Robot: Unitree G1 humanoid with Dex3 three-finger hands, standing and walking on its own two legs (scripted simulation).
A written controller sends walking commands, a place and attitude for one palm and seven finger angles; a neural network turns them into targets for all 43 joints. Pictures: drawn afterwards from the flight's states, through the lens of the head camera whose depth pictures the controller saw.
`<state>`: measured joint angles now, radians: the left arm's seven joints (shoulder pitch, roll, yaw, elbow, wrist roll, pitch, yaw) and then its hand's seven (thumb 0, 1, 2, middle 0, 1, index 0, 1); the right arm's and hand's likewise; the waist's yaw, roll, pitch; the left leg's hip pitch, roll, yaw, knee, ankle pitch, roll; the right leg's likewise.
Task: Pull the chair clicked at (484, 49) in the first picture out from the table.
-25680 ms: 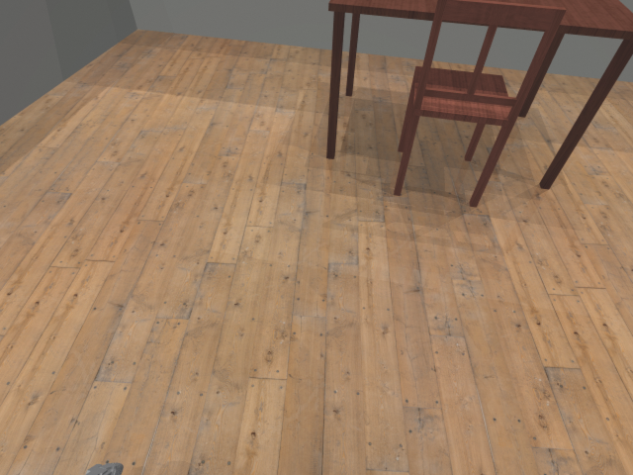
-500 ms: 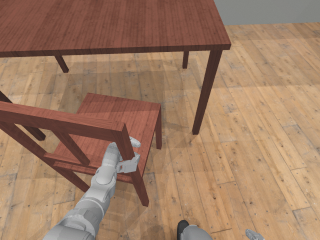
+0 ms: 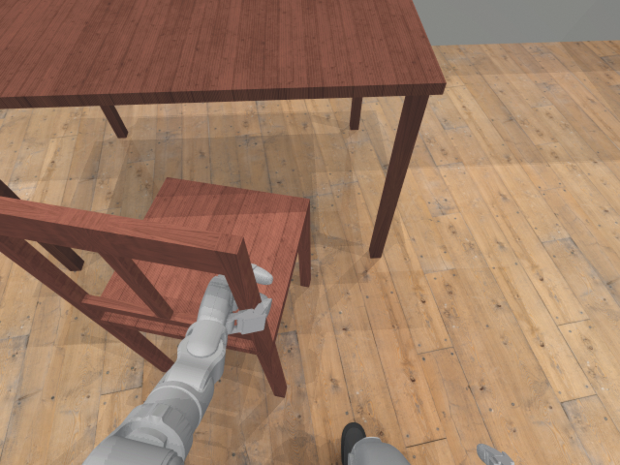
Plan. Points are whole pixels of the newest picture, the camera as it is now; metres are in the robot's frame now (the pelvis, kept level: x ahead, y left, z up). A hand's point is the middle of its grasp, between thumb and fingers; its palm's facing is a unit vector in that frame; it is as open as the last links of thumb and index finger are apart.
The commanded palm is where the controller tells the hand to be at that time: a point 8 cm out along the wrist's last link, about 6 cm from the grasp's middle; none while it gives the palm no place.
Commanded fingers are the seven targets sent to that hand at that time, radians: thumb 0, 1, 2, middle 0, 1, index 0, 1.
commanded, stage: step backward, pulling the chair out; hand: left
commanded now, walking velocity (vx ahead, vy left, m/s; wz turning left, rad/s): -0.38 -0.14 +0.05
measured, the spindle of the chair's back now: (141, 285) +0.39 +0.28 -0.09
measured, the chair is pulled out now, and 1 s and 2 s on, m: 0.21 0.21 0.22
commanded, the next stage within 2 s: stop walking, hand still on the chair in 1.38 s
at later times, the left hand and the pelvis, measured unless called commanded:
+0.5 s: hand (257, 311) +0.33 +0.08 -0.06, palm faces -0.16 -0.98 -0.15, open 6.1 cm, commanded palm +0.33 +0.14 -0.06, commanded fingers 0.00 0.90 0.90 -0.50 -1.45 -0.50 -1.45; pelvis +0.00 +0.01 +0.00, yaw -1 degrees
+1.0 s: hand (257, 311) +0.33 +0.08 -0.06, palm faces -0.15 -0.98 -0.15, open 6.1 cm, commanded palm +0.34 +0.14 -0.06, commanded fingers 0.00 0.90 0.90 -0.50 -1.45 -0.50 -1.45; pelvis +0.01 +0.00 +0.00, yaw -1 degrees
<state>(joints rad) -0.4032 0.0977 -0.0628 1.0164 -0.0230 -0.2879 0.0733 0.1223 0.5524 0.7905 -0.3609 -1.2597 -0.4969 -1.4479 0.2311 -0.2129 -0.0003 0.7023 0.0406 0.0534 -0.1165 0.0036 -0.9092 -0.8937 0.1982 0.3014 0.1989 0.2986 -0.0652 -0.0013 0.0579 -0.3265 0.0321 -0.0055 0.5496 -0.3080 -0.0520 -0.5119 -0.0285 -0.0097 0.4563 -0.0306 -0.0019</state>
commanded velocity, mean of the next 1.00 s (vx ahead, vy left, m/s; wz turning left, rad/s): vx -0.38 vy -0.10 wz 0.07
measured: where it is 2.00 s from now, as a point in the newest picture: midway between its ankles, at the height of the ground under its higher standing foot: outside the picture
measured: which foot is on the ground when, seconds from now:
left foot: down 0.00-1.00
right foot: down 0.00-1.00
